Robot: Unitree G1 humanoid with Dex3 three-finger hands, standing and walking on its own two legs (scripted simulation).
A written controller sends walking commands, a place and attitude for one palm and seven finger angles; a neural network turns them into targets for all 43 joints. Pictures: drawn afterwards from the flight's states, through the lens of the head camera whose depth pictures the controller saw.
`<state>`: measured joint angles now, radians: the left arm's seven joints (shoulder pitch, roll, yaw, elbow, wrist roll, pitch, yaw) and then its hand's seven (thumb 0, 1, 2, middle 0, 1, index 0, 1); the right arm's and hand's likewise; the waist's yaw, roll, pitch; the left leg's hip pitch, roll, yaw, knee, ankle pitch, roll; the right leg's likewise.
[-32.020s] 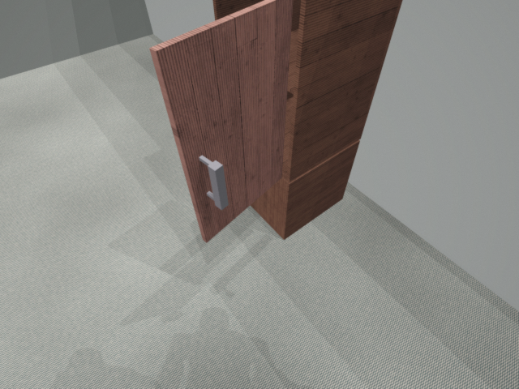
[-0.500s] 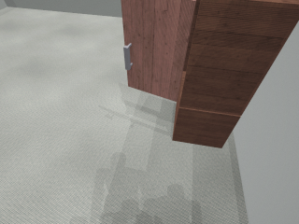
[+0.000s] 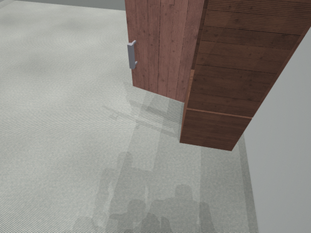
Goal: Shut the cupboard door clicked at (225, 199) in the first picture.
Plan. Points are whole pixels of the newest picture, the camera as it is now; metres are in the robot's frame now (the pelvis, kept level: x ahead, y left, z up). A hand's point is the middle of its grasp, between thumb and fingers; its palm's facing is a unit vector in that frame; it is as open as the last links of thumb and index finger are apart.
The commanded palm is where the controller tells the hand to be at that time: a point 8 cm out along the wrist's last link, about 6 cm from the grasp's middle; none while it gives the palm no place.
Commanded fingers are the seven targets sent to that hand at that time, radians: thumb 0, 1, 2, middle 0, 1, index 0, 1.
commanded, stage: look to check the result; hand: left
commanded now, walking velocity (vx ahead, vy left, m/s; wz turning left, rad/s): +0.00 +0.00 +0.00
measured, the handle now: (133, 54) +0.99 +0.17 -0.09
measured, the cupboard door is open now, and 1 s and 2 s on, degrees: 75 75 75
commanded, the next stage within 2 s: walk to a spot facing it in 0.10 s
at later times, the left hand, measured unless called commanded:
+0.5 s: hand out of the picture +0.05 +0.21 -0.19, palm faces +0.12 -0.96 -0.25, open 7.4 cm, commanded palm none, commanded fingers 0.00 0.90 0.90 -0.20 -0.30 -0.20 -0.30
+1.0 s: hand out of the picture +0.01 +0.20 -0.16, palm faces +0.39 -0.86 -0.32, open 7.4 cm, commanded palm none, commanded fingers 0.00 0.90 0.90 -0.20 -0.30 -0.20 -0.30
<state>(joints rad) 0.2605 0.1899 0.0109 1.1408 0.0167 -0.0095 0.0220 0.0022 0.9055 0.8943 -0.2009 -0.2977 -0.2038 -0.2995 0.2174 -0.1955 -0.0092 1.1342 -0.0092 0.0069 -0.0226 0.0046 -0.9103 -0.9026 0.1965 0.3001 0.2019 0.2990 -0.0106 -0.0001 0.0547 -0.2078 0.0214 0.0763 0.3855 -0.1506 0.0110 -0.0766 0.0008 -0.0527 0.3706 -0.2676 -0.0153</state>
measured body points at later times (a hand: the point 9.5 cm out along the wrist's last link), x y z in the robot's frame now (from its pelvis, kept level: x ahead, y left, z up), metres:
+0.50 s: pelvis +0.01 +0.00 -0.02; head +0.04 +0.01 +0.43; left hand +0.04 +0.26 -0.17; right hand +0.07 -0.25 -0.17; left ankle +0.03 +0.11 -0.73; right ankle -0.04 -0.11 -0.74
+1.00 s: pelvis +0.00 -0.04 -0.01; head +0.05 -0.04 +0.43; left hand -0.01 +0.24 -0.13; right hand +0.15 -0.26 -0.17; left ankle +0.01 +0.10 -0.71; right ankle +0.04 -0.16 -0.75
